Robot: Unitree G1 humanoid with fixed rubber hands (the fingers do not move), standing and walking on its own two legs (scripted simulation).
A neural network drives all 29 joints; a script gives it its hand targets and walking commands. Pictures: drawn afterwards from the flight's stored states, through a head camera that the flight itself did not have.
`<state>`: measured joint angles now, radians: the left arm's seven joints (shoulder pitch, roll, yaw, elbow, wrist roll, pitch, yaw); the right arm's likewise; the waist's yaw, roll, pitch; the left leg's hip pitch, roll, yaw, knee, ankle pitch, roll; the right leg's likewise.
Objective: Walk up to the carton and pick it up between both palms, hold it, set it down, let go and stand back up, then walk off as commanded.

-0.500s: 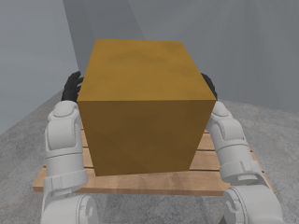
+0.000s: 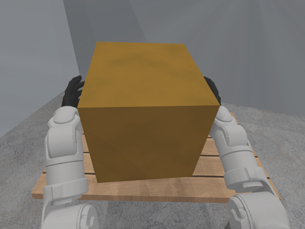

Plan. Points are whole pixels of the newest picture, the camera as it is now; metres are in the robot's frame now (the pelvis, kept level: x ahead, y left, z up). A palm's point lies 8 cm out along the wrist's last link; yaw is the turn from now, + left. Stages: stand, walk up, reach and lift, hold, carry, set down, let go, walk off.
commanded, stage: hold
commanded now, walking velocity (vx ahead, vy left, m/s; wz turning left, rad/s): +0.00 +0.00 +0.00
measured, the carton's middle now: (143, 108) +0.41 +0.01 +0.18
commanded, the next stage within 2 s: none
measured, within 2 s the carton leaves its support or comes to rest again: neither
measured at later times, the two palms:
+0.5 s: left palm (74, 109) +0.35 +0.18 +0.22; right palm (213, 108) +0.36 -0.16 +0.21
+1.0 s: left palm (72, 109) +0.35 +0.18 +0.22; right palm (213, 108) +0.35 -0.16 +0.21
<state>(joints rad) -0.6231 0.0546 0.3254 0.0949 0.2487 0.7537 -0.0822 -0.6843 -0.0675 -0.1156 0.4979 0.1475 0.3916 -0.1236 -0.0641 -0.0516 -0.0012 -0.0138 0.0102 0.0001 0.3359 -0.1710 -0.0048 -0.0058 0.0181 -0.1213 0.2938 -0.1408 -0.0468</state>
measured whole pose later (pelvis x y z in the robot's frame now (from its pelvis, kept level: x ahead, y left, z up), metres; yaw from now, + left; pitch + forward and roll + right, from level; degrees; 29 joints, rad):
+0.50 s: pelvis +0.00 +0.00 +0.00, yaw -1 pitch -9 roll +0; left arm -0.59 0.04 0.31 0.02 0.25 0.78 -0.07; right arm -0.65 -0.08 -0.10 0.43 0.17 0.41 -0.12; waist -0.07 -0.05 0.01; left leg -0.01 0.01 0.01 0.34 -0.18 0.00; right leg 0.00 0.02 -0.11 0.29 -0.14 -0.05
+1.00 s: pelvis +0.00 +0.00 +0.00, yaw +0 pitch -9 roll +0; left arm -0.63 0.05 0.33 0.09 0.26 0.76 -0.09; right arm -0.68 -0.06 -0.12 0.49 0.14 0.40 -0.12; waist -0.06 -0.05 0.00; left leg -0.02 0.01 0.00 0.33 -0.16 -0.01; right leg -0.01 0.02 -0.12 0.30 -0.14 -0.05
